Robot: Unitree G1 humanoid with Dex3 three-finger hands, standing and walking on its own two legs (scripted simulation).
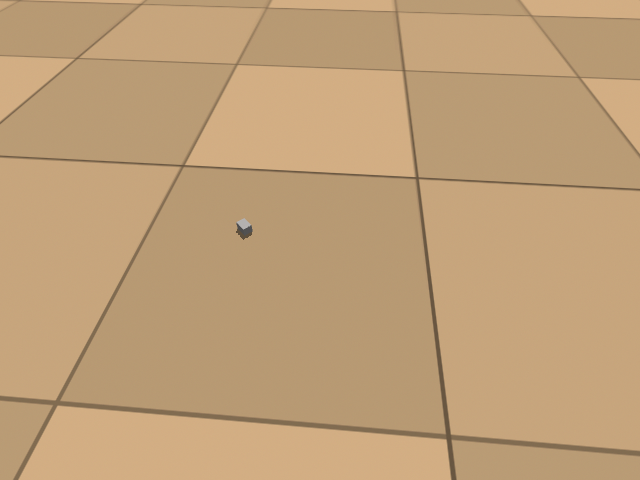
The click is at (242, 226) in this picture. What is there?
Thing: small box
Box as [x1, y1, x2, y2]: [236, 218, 252, 235]
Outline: 243,218 236,223 237,227 244,235 252,230 251,225
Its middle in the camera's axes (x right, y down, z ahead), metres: -0.36 -0.05 +1.71
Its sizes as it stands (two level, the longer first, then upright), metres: 0.058 0.042 0.040
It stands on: the floor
